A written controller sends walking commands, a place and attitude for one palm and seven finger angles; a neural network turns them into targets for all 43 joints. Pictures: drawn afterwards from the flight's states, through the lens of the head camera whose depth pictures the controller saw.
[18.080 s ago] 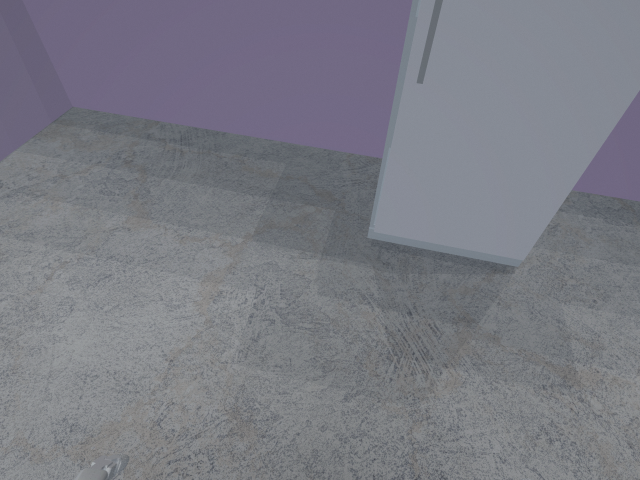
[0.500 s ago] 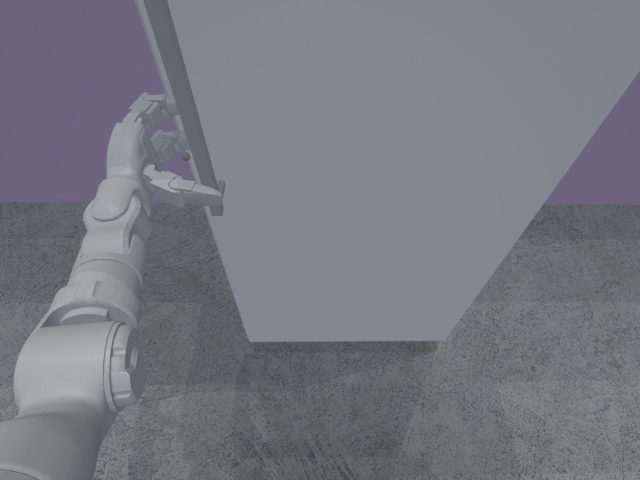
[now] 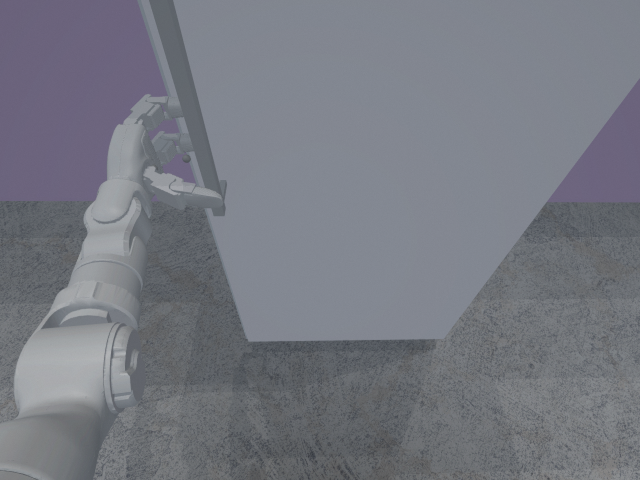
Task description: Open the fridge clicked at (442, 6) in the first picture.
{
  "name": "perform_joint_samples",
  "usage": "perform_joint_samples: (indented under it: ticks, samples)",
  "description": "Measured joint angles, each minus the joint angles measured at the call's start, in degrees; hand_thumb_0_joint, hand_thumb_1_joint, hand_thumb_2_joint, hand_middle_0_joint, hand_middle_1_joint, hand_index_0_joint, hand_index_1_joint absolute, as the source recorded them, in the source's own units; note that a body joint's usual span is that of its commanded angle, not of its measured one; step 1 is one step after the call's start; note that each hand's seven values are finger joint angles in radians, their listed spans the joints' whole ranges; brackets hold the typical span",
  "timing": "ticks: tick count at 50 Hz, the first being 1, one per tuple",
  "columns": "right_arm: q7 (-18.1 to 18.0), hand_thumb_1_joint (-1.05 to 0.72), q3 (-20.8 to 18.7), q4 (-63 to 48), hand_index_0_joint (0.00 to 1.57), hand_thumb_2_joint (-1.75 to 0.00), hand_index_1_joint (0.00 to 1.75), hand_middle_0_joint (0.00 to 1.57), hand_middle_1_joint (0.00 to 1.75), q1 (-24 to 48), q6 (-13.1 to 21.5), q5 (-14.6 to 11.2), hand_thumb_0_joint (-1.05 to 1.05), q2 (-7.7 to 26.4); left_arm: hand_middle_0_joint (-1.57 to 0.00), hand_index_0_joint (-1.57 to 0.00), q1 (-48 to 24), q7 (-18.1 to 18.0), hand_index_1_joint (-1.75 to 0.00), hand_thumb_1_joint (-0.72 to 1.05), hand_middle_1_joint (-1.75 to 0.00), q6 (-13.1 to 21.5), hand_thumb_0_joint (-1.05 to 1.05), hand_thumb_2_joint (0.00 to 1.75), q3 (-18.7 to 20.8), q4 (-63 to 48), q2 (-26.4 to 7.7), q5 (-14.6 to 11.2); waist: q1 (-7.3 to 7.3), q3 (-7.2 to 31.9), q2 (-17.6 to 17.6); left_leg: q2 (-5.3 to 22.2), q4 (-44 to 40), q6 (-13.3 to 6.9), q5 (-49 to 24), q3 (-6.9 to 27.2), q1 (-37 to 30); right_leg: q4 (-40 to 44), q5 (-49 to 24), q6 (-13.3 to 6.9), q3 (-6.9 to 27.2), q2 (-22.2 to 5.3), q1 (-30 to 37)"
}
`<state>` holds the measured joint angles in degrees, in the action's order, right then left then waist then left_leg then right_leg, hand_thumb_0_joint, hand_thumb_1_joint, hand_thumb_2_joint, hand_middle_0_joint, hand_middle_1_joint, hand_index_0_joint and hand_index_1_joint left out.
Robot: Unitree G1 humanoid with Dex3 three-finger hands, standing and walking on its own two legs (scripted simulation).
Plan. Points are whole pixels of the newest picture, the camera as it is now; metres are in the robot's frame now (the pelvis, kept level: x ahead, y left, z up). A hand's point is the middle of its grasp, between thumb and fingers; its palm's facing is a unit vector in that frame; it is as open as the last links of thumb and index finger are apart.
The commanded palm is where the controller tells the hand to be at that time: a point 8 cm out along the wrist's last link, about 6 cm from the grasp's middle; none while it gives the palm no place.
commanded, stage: slide the fingers in behind the handle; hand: left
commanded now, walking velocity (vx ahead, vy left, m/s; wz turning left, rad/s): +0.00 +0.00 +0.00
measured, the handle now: (199, 117) +0.52 +0.13 +0.17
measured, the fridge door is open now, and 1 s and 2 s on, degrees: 0 0 0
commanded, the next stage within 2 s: grip the handle and tug to test in 1.54 s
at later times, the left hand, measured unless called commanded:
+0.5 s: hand (199, 168) +0.46 +0.13 +0.14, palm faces -0.07 -1.00 +0.01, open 14.0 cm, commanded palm +0.44 +0.18 +0.14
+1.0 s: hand (218, 161) +0.47 +0.11 +0.14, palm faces -0.04 -1.00 +0.00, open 14.0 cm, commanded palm +0.44 +0.16 +0.14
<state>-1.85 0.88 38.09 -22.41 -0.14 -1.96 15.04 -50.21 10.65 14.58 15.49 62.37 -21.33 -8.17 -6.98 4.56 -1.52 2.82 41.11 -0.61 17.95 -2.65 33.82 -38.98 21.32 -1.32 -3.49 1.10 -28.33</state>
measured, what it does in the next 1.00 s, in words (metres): stands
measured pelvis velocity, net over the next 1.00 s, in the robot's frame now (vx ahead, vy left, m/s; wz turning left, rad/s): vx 0.00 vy -0.01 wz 0.00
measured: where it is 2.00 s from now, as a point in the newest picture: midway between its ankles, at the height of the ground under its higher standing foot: outside the picture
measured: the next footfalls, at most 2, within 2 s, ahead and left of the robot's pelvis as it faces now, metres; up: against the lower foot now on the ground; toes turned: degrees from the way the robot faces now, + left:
none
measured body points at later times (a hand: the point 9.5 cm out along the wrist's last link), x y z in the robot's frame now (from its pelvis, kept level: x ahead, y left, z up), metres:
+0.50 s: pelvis +0.00 +0.01 +0.00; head +0.04 +0.01 +0.45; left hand +0.46 +0.18 +0.14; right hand +0.06 -0.25 -0.12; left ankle +0.02 +0.11 -0.72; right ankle -0.03 -0.11 -0.72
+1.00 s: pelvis +0.00 -0.01 +0.00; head +0.05 -0.01 +0.45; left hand +0.47 +0.16 +0.14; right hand +0.02 -0.27 -0.12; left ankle +0.02 +0.11 -0.72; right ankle -0.03 -0.11 -0.72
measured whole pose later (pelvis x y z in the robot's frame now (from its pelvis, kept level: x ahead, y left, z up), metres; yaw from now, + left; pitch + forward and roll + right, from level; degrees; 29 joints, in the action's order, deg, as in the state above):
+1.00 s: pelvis +0.00 -0.01 +0.00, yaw +0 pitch +10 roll -1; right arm -1.3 0.1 39.2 -22.8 0.7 -1.7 14.9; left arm -48.1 5.4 15.3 12.4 58.1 -16.1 -7.9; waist -6.5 4.3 -1.7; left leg 3.0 40.2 0.0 17.4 -2.6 32.3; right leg -39.1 21.3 -2.0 -3.4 1.4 -27.3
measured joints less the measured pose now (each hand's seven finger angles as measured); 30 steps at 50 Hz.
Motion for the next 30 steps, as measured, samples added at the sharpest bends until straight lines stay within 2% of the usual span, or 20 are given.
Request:
perform_joint_samples:
  ticks: [9, 16, 23, 27, 30]
  samples:
    - [0.2, -0.9, 0.0, -0.1, 0.2, -0.89, 0.3, 0.2, 0.3, 0.2, -0.1, -0.1, 0.01, -0.7, -0.3, -0.3, 3.7, -1.0, -1.21, -0.5, -1.2, 0.1, -0.01, 0.3, -0.4, -4.2, 2.1, -0.2, 0.78, 0.2, 0.1, -0.2, 0.0, -0.4, 0.5, -0.7, -1.2, 0.1, 0.2, 0.5, 0.7, -0.2, 1.0]
    - [0.2, -0.9, -0.2, -0.2, 0.2, -0.89, 0.3, 0.2, 0.3, 1.3, 0.4, -0.2, 0.01, -0.6, -0.3, -0.3, 3.3, -1.8, -1.2, -0.5, -1.2, -0.8, -0.01, 0.3, -1.7, -4.8, 2.7, -0.2, 1.16, -0.1, 0.3, -0.4, 0.2, -0.5, 0.5, -0.3, -1.5, 0.2, 0.2, 0.6, 0.4, -0.4, 1.6]
    - [0.6, -0.91, -0.6, 0.1, 0.2, -0.89, 0.3, 0.2, 0.3, 1.8, 0.8, -0.2, 0.01, -0.2, -0.29, -0.3, 4.0, -2.6, -1.2, -0.5, -1.2, -1.1, -0.01, 0.3, -4.9, -7.1, 5.2, -0.8, 1.96, 0.4, -0.2, -0.8, 0.3, -0.6, 0.5, 0.0, -1.8, 0.1, 0.3, 0.7, 0.0, -0.7, 2.1]
    - [0.6, -0.91, -0.3, 0.0, 0.2, -0.89, 0.3, 0.2, 0.3, 2.6, 0.7, -0.1, 0.01, -0.4, -0.3, -0.3, 2.4, -4.0, -1.2, -0.5, -1.2, -2.6, -0.01, 0.3, -4.8, -5.1, 6.4, -0.3, 1.68, 0.0, 0.0, -0.9, 0.2, -0.6, 0.2, 0.1, -1.7, -0.2, 0.3, 0.6, -0.1, -0.8, 1.9]
    - [0.7, -0.91, -0.2, -0.3, 0.2, -0.89, 0.3, 0.2, 0.3, 2.8, 1.1, 0.2, 0.01, -0.7, -0.3, -0.3, 2.3, -5.4, -1.2, -0.5, -1.2, -2.0, -0.01, 0.3, -4.1, -5.2, 6.7, 0.4, 1.35, -0.3, 0.3, -0.8, 0.0, -0.5, -0.1, -0.1, -1.5, -0.4, 0.2, 0.5, 0.1, -0.8, 1.4]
